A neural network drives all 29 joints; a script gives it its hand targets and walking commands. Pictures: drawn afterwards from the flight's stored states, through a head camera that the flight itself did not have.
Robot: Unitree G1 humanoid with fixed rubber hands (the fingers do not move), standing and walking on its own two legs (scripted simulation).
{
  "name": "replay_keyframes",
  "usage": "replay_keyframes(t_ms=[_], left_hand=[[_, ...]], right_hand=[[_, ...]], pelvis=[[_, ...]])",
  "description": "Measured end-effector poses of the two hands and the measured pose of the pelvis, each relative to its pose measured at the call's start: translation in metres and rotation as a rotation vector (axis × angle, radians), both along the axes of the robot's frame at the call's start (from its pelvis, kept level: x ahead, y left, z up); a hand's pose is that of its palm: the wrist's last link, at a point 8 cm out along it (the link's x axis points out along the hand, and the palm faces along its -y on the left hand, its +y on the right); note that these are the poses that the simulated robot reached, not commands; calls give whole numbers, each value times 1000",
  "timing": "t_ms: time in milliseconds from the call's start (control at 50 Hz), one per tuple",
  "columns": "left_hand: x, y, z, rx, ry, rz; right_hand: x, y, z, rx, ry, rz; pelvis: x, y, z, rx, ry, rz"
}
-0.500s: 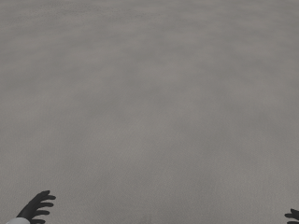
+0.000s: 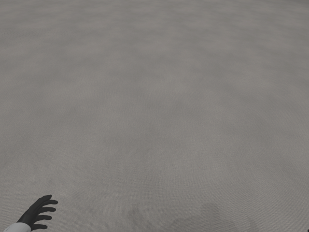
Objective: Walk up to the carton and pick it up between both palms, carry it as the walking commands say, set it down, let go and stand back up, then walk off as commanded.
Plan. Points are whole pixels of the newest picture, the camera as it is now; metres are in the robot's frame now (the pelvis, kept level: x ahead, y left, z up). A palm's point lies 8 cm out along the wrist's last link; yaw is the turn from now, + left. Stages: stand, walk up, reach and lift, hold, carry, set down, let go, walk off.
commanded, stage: walk up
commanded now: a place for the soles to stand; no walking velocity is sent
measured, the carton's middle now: out of the picture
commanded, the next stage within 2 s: none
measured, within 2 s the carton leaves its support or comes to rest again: neither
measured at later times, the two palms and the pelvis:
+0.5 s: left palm (106, 177) +0.33 +0.17 -0.09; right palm out of the picture +0.06 -0.48 -0.04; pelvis +0.10 -0.10 +0.00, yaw -22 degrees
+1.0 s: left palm (179, 128) +0.54 -0.09 -0.08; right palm out of the picture +0.09 -0.59 -0.09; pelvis +0.24 -0.27 -0.01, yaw -42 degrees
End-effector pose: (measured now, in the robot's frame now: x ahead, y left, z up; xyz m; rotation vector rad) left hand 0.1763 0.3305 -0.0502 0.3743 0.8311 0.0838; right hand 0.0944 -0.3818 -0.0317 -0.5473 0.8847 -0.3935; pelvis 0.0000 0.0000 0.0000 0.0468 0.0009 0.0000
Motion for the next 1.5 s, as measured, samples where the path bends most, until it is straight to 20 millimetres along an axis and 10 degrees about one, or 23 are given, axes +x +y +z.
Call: replay_keyframes(t_ms=[140, 280, 420, 600, 780, 1060, 1260, 1380, 1500], left_hand=[[62, -61, 2, 45, -36, -74], [50, -81, -14, 62, 135, -44], [99, -117, -40, 30, 200, -133], [234, -232, -27, -6, 112, -407], [359, -406, 0, 2, -83, -651], [390, -432, -48, 107, 156, -593], [493, -616, -45, 18, 72, -859], [544, -742, -22, 16, -33, -972], [563, -781, -22, 71, -49, -921]], right_hand=[[-31, -65, -30, 27, 61, -112], [-23, -55, -52, 139, 135, -123], [-30, -65, -34, 92, 131, -227], [-51, -127, 12, -2, -11, -442], [-101, -175, -33, 75, 67, -646], [6, -218, -57, 187, 68, -642], [-30, -277, -6, 17, 33, -862], [-46, -315, -29, 58, 35, -983], [14, -365, -65, 191, -5, -963]], pelvis=[[19, -50, -16, -37, -15, -90], [40, -67, -5, -69, 2, -204], [77, -85, -3, -41, 36, -309], [127, -130, 4, 0, 7, -472], [174, -214, -16, -23, -4, -592], [264, -290, -17, -54, 2, -765], [321, -371, -12, -7, -10, -902], [347, -443, -21, -24, -15, -965], [364, -500, -24, -71, -6, -1023]])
